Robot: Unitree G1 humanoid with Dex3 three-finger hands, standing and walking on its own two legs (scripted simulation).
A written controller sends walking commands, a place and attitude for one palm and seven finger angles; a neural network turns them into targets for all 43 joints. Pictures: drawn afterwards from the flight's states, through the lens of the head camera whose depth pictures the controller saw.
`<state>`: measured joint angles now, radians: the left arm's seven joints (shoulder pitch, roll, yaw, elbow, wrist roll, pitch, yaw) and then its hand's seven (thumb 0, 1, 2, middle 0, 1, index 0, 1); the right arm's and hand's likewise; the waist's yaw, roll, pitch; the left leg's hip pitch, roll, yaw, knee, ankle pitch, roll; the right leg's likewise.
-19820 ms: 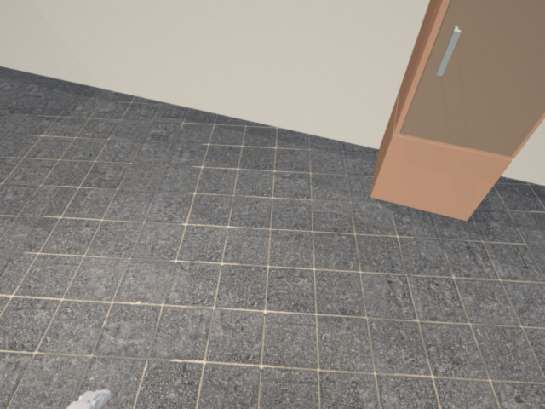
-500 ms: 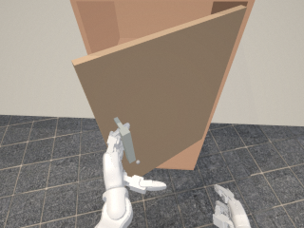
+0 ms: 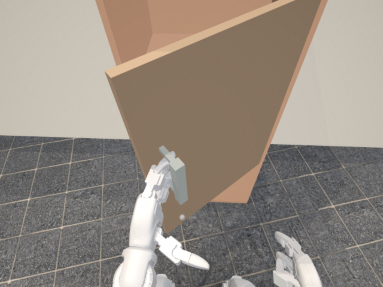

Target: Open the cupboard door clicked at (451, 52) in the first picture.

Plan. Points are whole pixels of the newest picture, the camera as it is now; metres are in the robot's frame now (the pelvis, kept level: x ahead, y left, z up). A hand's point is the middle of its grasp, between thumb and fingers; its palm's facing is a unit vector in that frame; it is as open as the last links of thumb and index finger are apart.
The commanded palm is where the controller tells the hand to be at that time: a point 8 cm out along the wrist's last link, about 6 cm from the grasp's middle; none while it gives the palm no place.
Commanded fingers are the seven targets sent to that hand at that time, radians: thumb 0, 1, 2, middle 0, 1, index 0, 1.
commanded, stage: slide the hand sideways off the handle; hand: left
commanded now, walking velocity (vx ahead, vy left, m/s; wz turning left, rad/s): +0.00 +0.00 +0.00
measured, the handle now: (173, 176) +0.32 +0.05 +0.08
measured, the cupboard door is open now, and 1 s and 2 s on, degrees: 41 41 41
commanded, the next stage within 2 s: draw the hand back to the body in 0.76 s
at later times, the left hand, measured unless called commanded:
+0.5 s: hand (154, 234) +0.20 +0.07 +0.08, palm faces -0.07 -1.00 -0.02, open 16.1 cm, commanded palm +0.17 +0.14 +0.08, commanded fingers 0.00 -0.50 0.30 -0.15 -0.30 -0.15 -0.30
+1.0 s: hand (123, 242) +0.19 +0.12 +0.09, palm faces -0.05 -1.00 -0.05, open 16.3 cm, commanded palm +0.16 +0.18 +0.10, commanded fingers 0.00 -0.50 0.30 -0.15 -0.30 -0.15 -0.30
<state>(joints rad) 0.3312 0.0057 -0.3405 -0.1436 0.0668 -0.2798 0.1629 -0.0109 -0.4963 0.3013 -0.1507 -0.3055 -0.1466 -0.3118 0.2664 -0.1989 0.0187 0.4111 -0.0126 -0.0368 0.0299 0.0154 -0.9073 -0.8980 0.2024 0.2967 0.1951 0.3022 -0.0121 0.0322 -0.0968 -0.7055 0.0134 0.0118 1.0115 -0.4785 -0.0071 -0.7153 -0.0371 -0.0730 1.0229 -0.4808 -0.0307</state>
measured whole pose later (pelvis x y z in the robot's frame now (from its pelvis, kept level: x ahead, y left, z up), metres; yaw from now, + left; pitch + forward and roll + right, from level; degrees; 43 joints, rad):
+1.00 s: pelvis +0.01 +0.00 -0.01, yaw +0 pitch +11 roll -1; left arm 0.65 0.17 -0.07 -0.41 -0.14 -0.30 -0.09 -0.01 -0.49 0.30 -0.15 -0.30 -0.15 -0.31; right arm 0.27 -0.21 -0.01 0.37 0.03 -0.05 -0.04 0.02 -0.91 -0.90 0.20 0.30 0.20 0.30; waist 0.01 0.04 -0.13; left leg -0.76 0.03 -0.01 1.10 -0.53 -0.01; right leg -0.75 -0.02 -0.09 1.07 -0.52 -0.03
